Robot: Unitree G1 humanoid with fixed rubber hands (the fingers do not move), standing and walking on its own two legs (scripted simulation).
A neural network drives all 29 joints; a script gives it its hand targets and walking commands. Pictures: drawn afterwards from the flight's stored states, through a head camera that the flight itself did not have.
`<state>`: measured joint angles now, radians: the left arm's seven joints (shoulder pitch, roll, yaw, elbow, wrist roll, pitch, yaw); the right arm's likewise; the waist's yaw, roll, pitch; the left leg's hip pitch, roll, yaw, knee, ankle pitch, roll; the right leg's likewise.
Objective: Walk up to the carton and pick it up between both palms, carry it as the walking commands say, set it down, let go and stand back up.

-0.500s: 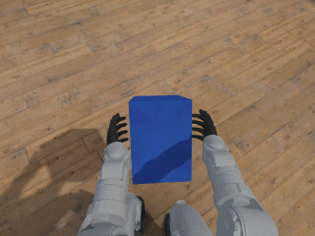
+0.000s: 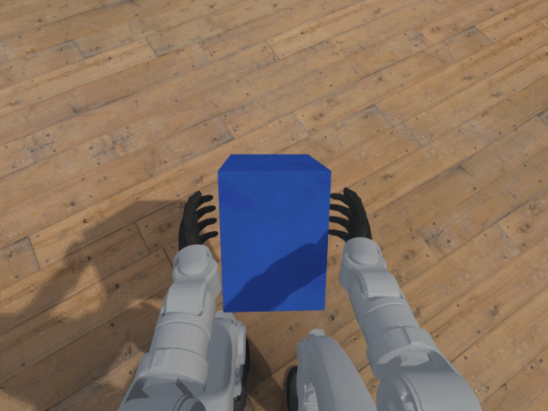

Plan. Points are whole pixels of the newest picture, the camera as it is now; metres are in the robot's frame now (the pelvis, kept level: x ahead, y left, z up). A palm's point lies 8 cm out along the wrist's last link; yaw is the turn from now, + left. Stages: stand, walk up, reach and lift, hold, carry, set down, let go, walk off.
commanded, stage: set down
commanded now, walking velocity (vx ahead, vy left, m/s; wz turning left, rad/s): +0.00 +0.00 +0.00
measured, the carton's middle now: (271, 222) +0.44 +0.01 -0.19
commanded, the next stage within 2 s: none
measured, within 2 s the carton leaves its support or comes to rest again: neither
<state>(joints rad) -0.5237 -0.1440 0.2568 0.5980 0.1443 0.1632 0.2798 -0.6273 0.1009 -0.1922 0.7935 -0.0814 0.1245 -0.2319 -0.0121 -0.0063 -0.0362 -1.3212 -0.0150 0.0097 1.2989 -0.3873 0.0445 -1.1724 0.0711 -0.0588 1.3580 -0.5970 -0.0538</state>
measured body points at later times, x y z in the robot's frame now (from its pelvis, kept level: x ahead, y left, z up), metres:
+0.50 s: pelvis -0.04 -0.01 -0.06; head +0.20 +0.02 +0.32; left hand +0.40 +0.14 -0.16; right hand +0.41 -0.12 -0.16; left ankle +0.11 +0.09 -0.60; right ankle +0.02 -0.09 -0.60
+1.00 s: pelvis -0.07 +0.00 -0.12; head +0.26 +0.02 +0.18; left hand +0.42 +0.14 -0.26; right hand +0.42 -0.11 -0.27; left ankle +0.11 +0.09 -0.60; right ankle +0.02 -0.09 -0.60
